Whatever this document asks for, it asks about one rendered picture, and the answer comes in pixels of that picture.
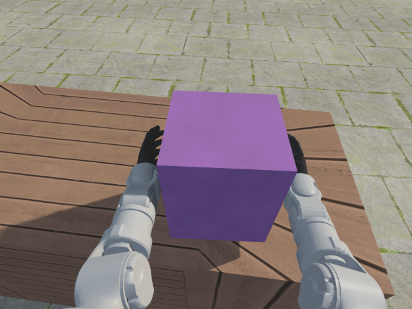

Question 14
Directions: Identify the right robot upper arm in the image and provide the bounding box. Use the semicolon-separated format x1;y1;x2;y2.
297;261;386;309

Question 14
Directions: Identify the left robot forearm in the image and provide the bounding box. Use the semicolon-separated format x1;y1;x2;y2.
74;162;161;306

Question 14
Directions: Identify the right robot forearm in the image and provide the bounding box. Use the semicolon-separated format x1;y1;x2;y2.
284;173;386;302

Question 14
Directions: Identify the robot right hand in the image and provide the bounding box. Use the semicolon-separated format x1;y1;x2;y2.
287;133;308;174

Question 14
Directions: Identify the left robot upper arm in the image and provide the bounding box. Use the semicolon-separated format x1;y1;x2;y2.
63;251;154;309

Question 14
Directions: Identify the robot left hand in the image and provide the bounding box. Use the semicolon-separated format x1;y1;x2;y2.
137;126;164;165

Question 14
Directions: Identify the carton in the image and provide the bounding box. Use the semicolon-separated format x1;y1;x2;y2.
156;90;297;242

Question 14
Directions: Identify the pedestal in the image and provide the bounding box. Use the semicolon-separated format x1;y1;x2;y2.
0;82;395;309

